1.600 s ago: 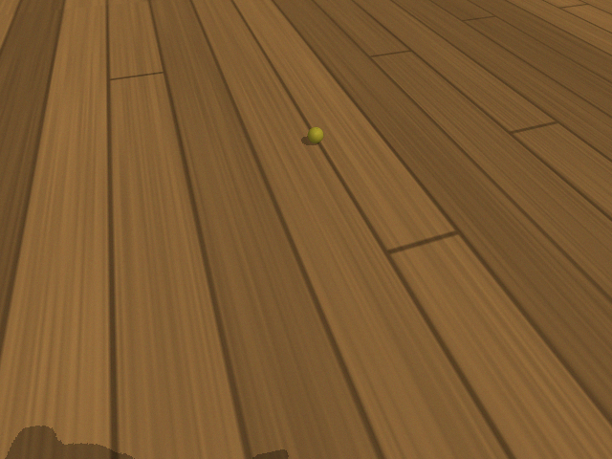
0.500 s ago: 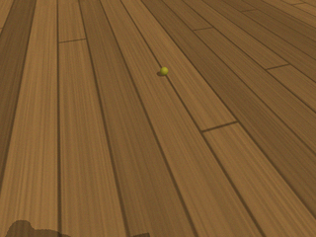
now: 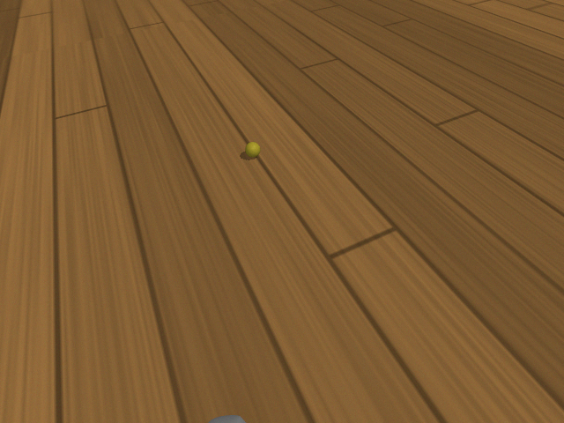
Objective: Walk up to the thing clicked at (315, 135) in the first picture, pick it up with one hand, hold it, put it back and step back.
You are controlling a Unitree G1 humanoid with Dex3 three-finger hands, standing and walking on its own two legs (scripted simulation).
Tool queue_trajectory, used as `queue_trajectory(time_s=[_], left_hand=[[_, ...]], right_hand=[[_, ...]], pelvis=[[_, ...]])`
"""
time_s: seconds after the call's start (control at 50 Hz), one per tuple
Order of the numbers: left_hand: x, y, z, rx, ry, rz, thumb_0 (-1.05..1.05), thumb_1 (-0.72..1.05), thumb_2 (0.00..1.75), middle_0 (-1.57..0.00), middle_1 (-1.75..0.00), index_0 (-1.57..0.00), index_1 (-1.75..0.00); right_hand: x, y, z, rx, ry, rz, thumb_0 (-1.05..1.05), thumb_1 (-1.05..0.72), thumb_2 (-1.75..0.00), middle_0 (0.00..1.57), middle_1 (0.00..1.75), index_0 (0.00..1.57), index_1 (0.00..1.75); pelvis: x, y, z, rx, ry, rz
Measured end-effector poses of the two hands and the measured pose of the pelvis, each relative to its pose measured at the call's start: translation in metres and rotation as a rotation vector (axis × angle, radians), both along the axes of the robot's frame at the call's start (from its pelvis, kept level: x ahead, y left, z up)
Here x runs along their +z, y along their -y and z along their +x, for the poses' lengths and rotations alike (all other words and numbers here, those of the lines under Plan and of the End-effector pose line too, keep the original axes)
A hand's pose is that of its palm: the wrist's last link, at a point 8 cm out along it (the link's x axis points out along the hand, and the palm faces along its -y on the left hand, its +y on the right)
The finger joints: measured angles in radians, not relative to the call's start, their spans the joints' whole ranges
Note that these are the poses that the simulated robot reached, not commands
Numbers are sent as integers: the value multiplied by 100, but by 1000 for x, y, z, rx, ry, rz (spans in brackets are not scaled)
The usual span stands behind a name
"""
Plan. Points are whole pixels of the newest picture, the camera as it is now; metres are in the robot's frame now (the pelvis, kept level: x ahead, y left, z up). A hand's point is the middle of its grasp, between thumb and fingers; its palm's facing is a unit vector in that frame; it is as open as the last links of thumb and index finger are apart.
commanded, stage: walk up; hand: left
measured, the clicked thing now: (252, 149) +1.61 +0.20 -0.72
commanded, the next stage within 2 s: none
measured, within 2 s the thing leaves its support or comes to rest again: neither
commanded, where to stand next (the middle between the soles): +1.21 -0.03 m, yaw -5 degrees
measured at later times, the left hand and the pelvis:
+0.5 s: hand (131, 316) +0.34 +0.31 -0.14, palm faces -0.15 -0.92 -0.35, open 7.4 cm; pelvis +0.25 +0.03 +0.01, yaw -5 degrees
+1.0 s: hand (185, 213) +0.58 +0.24 -0.12, palm faces -0.09 -0.92 -0.39, open 7.4 cm; pelvis +0.49 -0.02 +0.01, yaw -4 degrees
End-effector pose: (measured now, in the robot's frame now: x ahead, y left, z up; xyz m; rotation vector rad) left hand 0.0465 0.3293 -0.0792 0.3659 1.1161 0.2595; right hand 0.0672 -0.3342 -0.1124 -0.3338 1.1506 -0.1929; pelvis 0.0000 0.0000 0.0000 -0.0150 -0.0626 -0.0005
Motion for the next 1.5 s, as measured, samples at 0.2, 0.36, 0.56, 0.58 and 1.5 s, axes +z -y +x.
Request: queue_trajectory(time_s=[0.2,0.36,0.56,0.58,1.5], left_hand=[[-16,10,64,-14,-74,-73,1,90,90,-21,-30,-21,-30],[-47,-23,168,-52,-121,-69,1,90,90,-21,-30,-21,-30],[-13,-19,340,-197,-25,-52,1,91,90,-20,-30,-20,-30],[-10,-16,357,-209,-17,-49,1,91,90,-20,-30,-20,-30],[-16,3,763,-180,-52,-68,1,91,90,-20,-30,-20,-30]], right_hand=[[28,-18,113,50,57,14,0,-91,-90,20,30,21,30],[30,-41,215,32,148,-51,0,-91,-90,20,30,21,30],[35,-45,238,-92,65,-16,0,-90,-90,21,30,21,30],[33,-43,240,-101,48,-11,0,-90,-90,21,30,21,30],[33,-31,645,-100,0,-17,0,-90,-90,21,30,21,30]], pelvis=[[9,-2,93,-35,-24,-15],[-11,-32,184,-53,-30,8],[10,-30,283,-99,-26,38],[10,-28,294,-101,-25,40],[12,-14,711,-91,-22,24]])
